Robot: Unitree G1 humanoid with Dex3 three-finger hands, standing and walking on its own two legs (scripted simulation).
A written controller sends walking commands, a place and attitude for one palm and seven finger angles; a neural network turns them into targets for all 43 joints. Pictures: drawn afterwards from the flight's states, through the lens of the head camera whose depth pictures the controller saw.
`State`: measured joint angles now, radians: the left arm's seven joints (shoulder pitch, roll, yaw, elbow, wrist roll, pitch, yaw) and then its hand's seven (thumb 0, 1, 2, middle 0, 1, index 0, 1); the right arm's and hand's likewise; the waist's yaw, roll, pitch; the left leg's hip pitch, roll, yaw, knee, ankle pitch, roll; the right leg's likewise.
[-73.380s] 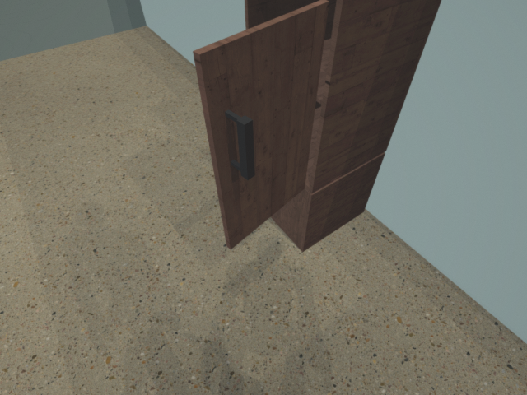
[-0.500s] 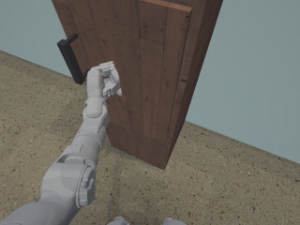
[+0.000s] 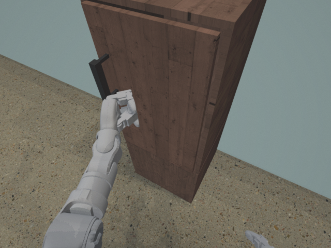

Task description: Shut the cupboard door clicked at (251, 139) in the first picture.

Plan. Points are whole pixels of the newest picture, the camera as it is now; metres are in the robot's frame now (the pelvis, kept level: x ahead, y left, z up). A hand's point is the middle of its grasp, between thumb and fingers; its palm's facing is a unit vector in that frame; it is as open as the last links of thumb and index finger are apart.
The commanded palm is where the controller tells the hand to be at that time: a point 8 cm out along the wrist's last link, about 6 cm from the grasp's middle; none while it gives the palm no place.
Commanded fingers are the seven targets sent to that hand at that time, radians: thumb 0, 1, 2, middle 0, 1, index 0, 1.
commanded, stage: draw the hand back to the body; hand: left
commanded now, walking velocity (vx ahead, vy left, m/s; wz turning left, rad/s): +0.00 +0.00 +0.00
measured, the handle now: (106, 79) +0.58 +0.18 +0.08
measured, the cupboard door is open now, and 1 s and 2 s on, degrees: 0 0 0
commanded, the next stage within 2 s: step back with the hand held close in 1.44 s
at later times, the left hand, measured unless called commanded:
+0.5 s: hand (79, 151) +0.29 +0.16 +0.15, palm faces +0.05 -0.98 -0.18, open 3.1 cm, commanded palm +0.25 +0.22 +0.16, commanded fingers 0.00 0.90 0.90 -0.94 -1.11 -0.94 -1.11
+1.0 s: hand out of the picture +0.20 +0.28 +0.19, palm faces +0.39 -0.84 -0.38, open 5.6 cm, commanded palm +0.15 +0.33 +0.21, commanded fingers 0.00 0.90 0.90 -0.25 -0.36 -0.25 -0.36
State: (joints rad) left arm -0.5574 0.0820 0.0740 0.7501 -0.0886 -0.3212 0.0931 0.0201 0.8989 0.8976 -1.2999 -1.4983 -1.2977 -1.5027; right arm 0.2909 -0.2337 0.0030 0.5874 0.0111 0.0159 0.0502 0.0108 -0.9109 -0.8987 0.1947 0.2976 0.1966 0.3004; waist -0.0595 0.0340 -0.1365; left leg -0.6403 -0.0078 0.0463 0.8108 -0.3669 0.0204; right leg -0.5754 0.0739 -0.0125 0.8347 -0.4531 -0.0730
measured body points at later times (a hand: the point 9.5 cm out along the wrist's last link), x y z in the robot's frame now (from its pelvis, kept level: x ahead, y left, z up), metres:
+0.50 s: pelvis +0.00 +0.02 +0.03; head -0.02 -0.01 +0.48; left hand +0.28 +0.22 +0.16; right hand +0.19 -0.21 -0.05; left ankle +0.02 +0.11 -0.70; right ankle -0.03 -0.07 -0.70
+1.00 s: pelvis +0.01 +0.03 +0.04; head -0.02 +0.00 +0.49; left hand +0.18 +0.32 +0.21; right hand +0.20 -0.18 -0.05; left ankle +0.02 +0.11 -0.70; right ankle -0.03 -0.07 -0.70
